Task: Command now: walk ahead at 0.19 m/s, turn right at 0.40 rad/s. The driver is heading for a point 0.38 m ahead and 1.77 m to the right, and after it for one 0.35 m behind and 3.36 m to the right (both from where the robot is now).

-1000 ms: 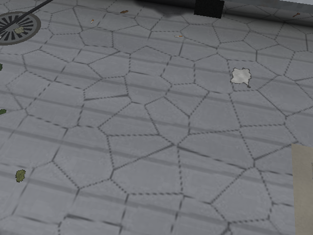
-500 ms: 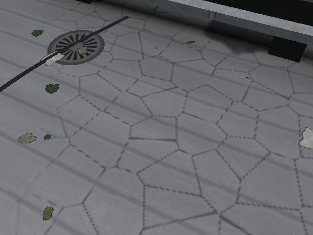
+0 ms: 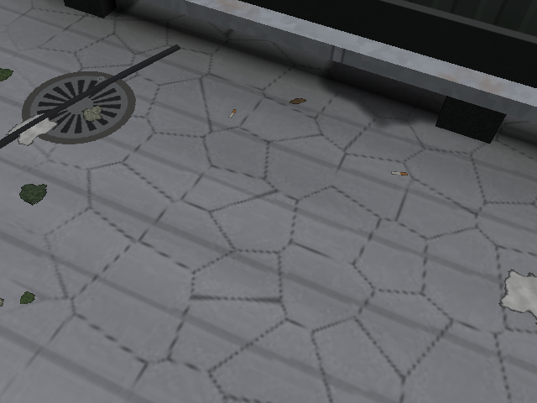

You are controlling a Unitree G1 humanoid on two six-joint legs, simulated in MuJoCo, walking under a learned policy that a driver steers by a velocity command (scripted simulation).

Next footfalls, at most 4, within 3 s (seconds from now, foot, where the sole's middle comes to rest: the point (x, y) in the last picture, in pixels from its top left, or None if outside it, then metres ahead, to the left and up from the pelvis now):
0.26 right None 0.15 -0.11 -0.78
0.70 left None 0.16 0.08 -0.78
1.14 right None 0.01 -0.09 -0.78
1.66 left None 0.17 0.01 -0.78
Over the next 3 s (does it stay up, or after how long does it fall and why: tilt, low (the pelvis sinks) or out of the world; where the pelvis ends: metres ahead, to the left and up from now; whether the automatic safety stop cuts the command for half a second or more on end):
stays up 0.21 -0.30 -0.02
